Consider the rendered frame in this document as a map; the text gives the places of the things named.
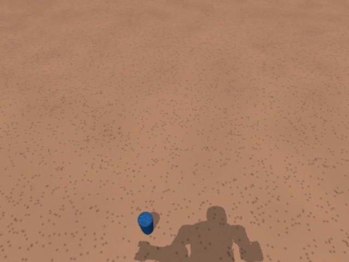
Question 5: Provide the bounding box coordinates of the cup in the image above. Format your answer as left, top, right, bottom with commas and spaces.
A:
138, 212, 153, 235

